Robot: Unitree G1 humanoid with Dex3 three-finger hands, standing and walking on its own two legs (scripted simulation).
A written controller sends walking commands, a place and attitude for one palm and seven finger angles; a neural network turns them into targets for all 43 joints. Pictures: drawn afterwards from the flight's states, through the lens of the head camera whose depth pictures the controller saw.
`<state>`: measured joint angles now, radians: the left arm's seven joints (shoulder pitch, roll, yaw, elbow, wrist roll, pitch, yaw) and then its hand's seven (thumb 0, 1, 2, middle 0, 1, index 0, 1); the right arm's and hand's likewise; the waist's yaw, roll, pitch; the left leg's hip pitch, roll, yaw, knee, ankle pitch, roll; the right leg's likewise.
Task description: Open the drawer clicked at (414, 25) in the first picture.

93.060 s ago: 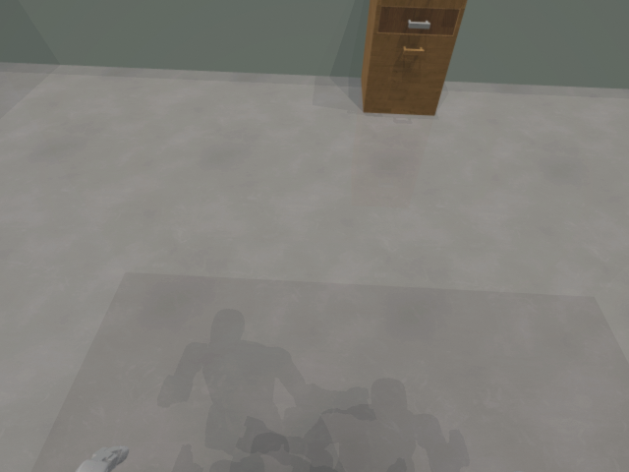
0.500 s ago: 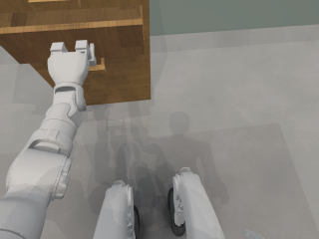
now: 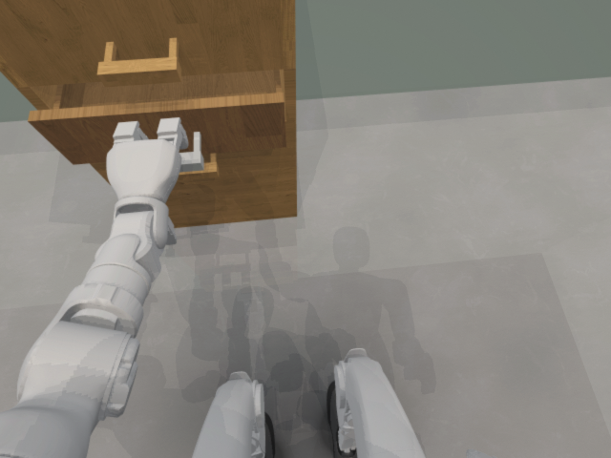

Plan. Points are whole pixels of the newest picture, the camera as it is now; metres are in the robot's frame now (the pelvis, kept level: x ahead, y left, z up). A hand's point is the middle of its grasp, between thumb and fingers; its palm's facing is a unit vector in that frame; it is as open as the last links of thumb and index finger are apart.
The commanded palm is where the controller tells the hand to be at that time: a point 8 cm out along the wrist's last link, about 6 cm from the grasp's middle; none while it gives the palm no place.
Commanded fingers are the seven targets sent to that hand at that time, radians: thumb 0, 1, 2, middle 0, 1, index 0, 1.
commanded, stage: lift the fingers back up to retry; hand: left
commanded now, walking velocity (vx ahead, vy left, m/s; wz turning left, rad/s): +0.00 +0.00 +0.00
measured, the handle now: (170, 152) +0.59 +0.18 -0.10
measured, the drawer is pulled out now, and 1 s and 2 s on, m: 0.06 0.06 0.06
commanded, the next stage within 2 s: re-aim the fingers above the handle in 0.28 s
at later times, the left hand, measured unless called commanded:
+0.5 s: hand (154, 186) +0.49 +0.18 -0.04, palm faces +0.00 -0.03 -1.00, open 13.8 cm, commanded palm +0.46 +0.18 +0.02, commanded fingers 0.00 -0.50 0.30 -0.30 -1.20 -0.30 -1.20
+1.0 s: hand (155, 178) +0.50 +0.18 -0.04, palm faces +0.00 +0.02 -1.00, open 13.8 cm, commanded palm +0.46 +0.18 +0.01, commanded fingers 0.00 -0.50 0.30 -0.30 -1.20 -0.30 -1.20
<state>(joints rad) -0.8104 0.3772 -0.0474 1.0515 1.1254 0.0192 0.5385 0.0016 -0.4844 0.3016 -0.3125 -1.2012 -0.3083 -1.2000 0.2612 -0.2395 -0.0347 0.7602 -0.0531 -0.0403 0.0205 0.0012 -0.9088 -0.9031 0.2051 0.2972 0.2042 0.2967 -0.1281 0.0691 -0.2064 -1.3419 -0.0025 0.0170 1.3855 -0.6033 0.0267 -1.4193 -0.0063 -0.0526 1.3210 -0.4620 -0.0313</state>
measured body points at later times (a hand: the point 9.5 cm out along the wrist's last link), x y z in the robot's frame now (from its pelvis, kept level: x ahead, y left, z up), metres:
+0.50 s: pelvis +0.02 +0.00 +0.02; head +0.18 +0.00 +0.44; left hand +0.48 +0.18 +0.02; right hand +0.07 -0.26 -0.12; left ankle +0.01 +0.11 -0.59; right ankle +0.07 -0.11 -0.59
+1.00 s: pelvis +0.01 +0.00 +0.02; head +0.18 -0.01 +0.43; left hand +0.50 +0.18 +0.02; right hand +0.05 -0.27 -0.13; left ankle +0.01 +0.11 -0.59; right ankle +0.07 -0.11 -0.59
